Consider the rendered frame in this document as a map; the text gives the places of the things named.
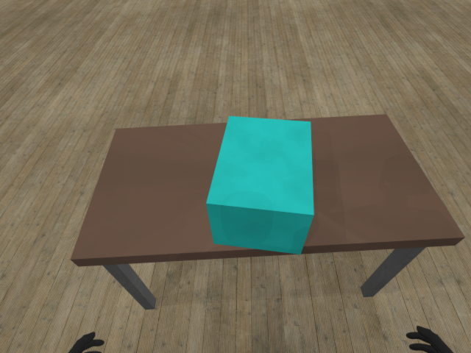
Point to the carton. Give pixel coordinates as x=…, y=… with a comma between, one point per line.
x=261, y=195

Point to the robot left hand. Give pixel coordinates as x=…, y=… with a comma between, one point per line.
x=85, y=342

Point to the robot right hand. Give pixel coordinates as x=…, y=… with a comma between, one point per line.
x=436, y=343

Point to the table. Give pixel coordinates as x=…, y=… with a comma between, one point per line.
x=149, y=204

